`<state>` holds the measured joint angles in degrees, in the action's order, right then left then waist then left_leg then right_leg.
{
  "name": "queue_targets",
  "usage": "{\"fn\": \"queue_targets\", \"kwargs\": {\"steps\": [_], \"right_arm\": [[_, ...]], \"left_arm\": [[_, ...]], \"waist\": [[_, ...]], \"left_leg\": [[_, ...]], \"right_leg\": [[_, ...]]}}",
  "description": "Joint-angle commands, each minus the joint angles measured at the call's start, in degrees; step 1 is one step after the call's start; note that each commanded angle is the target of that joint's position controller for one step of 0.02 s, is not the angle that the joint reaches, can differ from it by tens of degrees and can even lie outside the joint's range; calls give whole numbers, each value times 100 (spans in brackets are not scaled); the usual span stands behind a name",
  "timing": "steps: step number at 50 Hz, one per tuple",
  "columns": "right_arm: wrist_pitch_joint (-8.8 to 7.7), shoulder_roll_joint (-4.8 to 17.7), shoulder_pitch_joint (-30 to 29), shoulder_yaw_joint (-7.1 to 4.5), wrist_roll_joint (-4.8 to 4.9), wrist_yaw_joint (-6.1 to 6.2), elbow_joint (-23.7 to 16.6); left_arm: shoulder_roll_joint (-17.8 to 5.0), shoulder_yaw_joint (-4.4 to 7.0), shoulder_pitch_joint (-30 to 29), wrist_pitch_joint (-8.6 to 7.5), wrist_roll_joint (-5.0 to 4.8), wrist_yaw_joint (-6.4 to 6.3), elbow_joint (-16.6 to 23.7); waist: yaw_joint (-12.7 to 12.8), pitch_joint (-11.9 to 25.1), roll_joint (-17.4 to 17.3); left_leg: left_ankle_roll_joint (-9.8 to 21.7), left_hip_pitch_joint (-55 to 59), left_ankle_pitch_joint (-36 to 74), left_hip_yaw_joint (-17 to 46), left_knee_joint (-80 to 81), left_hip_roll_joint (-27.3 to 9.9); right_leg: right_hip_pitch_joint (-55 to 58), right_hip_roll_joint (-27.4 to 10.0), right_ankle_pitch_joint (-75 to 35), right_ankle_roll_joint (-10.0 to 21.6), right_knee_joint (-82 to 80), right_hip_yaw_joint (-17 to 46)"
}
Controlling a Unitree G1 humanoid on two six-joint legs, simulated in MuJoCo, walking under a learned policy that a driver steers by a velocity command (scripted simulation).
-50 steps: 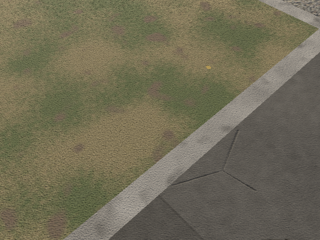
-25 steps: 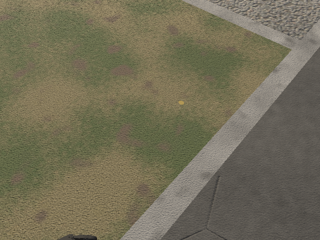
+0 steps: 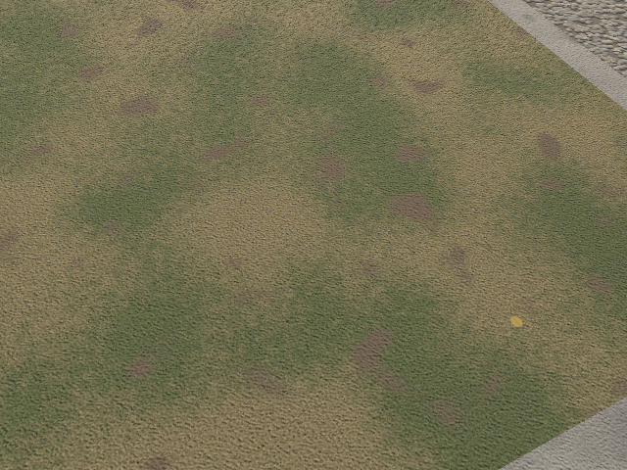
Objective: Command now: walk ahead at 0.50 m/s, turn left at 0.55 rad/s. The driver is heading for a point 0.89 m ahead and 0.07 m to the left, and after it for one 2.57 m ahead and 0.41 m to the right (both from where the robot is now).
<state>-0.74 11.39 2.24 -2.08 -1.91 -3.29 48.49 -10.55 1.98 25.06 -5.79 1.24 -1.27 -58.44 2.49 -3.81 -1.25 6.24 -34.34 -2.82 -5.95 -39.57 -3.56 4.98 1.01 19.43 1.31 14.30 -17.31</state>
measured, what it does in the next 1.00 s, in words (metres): walks ahead: left foot, then right foot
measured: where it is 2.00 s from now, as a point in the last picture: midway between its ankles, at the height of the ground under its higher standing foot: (325, 227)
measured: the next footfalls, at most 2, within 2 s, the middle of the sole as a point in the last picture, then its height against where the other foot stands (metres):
left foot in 0.08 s outside the picture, level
right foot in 0.66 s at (331, 422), level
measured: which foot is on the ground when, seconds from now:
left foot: up 0.00-0.06, down 0.08-0.68, up 0.70-1.00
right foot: down 0.00-0.10, up 0.12-0.64, down 0.66-1.00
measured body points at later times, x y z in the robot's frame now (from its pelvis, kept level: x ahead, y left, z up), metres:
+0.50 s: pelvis +0.26 +0.05 +0.01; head +0.29 +0.07 +0.46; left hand +0.39 +0.32 -0.11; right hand +0.30 -0.22 -0.12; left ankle +0.16 +0.07 -0.73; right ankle +0.47 -0.07 -0.68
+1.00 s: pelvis +0.54 +0.07 +0.01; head +0.57 +0.07 +0.46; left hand +0.49 +0.34 -0.12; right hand +0.75 -0.14 -0.10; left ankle +0.67 +0.27 -0.68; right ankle +0.52 +0.01 -0.74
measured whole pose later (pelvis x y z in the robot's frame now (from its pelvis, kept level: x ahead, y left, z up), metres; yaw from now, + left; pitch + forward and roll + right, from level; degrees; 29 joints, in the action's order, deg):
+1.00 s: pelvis +0.54 +0.07 +0.01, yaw +6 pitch +1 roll +0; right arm -2.5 13.9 5.2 -0.8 -2.4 -1.2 44.0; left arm -13.7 3.4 24.0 -3.0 -0.1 0.9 -52.1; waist 3.5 -2.3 -1.9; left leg -2.4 -36.5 -5.1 3.6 -44.5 -5.3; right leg -5.9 7.8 10.8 6.2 16.5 5.5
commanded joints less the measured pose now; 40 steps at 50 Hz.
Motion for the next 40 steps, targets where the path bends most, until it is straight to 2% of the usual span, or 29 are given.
{"fn": "queue_targets", "kwargs": {"steps": [1,2,3,4,5,6,7,8,9,10,11,12,15,19,24,27,29,30,31,32,33,34,35,36,37,38,39,40], "right_arm": [[-53,350,-170,-83,-28,14,-383],[-51,425,138,-126,-39,36,-307],[-73,529,641,-193,-39,58,-164],[-123,697,1443,-298,-74,106,87],[-150,1234,2196,-484,-136,193,239],[-80,1751,1927,-606,-8,235,69],[-3,1675,2046,-581,76,269,64],[-13,1452,1750,-521,102,323,104],[-58,1155,1487,-453,121,326,106],[-114,1013,1277,-406,154,344,75],[-174,906,1148,-362,177,352,33],[-243,879,1190,-340,203,341,30],[-330,1089,1537,-374,212,319,99],[-319,1069,2112,-352,197,311,182],[-357,944,2652,-258,156,370,349],[-369,1007,2777,-230,86,421,415],[-395,1077,2630,-221,41,450,440],[-418,1124,2502,-221,28,462,437],[-429,1185,2432,-230,-2,467,456],[-415,1227,2339,-239,-17,456,464],[-431,1173,2275,-210,11,451,403],[-456,713,2784,-111,204,398,240],[-486,931,2813,-159,89,368,252],[-490,1016,2314,-162,-31,355,119],[-531,1025,1840,-140,-41,315,0],[-526,936,1646,-125,-35,283,-88],[-461,886,1619,-108,-78,267,-172],[-380,790,1690,-76,-100,254,-171]], "left_arm": [[-973,196,181,42,17,-81,160],[-1066,225,147,89,27,-92,166],[-1157,255,111,149,31,-89,192],[-1206,269,47,201,14,-63,261],[-1051,230,40,201,5,-34,454],[-601,178,-52,138,-90,105,936],[-1049,240,-847,46,-32,130,1124],[-918,200,-1079,-35,-112,153,1225],[-878,192,-908,-66,-112,129,1120],[-839,196,-875,15,-8,119,1116],[-782,182,-712,140,104,126,1069],[-752,185,-678,252,157,146,1079],[-705,175,-1103,404,157,199,1291],[-759,162,-1999,431,121,221,1611],[-692,73,-2748,378,88,295,1862],[-703,24,-3099,312,39,331,2018],[-777,36,-2905,271,11,329,2012],[-846,70,-2542,258,-2,303,1903],[-963,128,-2001,244,-23,254,1726],[-1052,189,-1154,211,-23,199,1440],[-1206,260,-245,173,58,136,1190],[-1882,442,400,172,184,107,1123],[-1667,421,57,270,-21,210,1038],[-1431,373,-607,293,-131,261,1164],[-1113,303,-948,295,-115,283,1240],[-983,259,-1006,281,-75,271,1210],[-921,229,-972,256,-83,246,1125],[-951,230,-923,216,-91,234,1077]], "waist": [[-231,-96,616],[-368,97,688],[-559,398,702],[-909,846,517],[-1196,1435,-73],[-785,1795,-1466],[-1006,1494,-307],[-795,860,-80],[-476,436,356],[-259,322,418],[-116,365,332],[-64,410,283],[-119,280,119],[-455,113,-99],[-754,59,-217],[-846,-61,-275],[-653,-92,-340],[-462,35,-396],[-227,307,-423],[163,717,-292],[559,1205,-99],[425,1977,1100],[163,1958,1312],[-73,988,741],[-88,515,248],[-203,211,106],[-354,116,156],[-440,187,271]], "left_leg": [[282,378,-684,-344,278,367],[403,758,-1008,-426,330,573],[541,1310,-1225,-458,497,795],[719,2412,-1096,-329,963,939],[1053,3804,-1728,1128,1261,-88],[1960,5276,-1859,4462,2109,-1576],[1821,5062,-1355,4366,2482,-1544],[1649,4427,-806,3571,2501,-1451],[1388,3635,49,3039,2578,-1196],[1211,3165,498,2605,2616,-891],[1130,2875,788,2328,2664,-687],[1112,2776,1028,2204,2686,-561],[1039,2546,1106,2031,2823,-334],[761,2964,1144,2095,2888,-270],[523,3680,1845,1978,2734,-305],[516,4065,2232,1881,2674,-460],[408,4125,2890,1687,2553,-583],[311,4105,3695,1548,2279,-588],[242,4165,4515,1429,1709,-572],[171,4115,4839,1213,713,-437],[100,3292,3796,1051,-575,-277],[-225,1462,992,613,-2917,549],[-231,273,-2441,824,-3783,1057],[-191,-204,-1997,1114,-3901,596],[-212,-219,-1585,1069,-3586,341],[-243,-80,-1455,1044,-3202,170],[-326,130,-1413,1035,-2885,58],[-414,333,-1394,987,-2659,12]], "right_leg": [[105,-1726,-5272,555,398,289],[181,-1736,-5957,540,975,214],[151,-1726,-6199,534,1835,178],[-343,-1649,-5601,414,3099,100],[-1630,-1467,-3508,221,4878,109],[-4232,-30,1140,-165,7014,643],[-4935,-243,780,-99,7040,1722],[-5006,-519,194,-47,6669,1809],[-4610,-717,-94,-50,6042,1817],[-4248,-833,-117,-98,5654,1877],[-3893,-864,-152,-166,5429,1883],[-3766,-853,-156,-230,5275,1864],[-3981,-817,-596,-396,4677,1734],[-4576,-756,-1462,-440,3691,1698],[-4644,-558,-2032,-244,2723,1575],[-4497,-397,-1922,-22,2157,1398],[-3966,-267,-1609,234,1804,1341],[-3418,-103,-1376,368,1693,1291],[-2807,105,-1116,495,1656,1242],[-1959,285,-1157,634,1356,1172],[-633,-184,-1167,868,1281,1713],[1032,-1779,-880,1703,1216,4343],[1133,-2188,-948,2054,257,6199],[310,-2002,-254,1944,136,5553],[-425,-1792,-403,1812,-16,4848],[-980,-1515,-834,1653,-156,4391],[-1363,-1272,-1261,1514,-241,4056],[-1539,-1115,-1580,1454,-287,3820]]}}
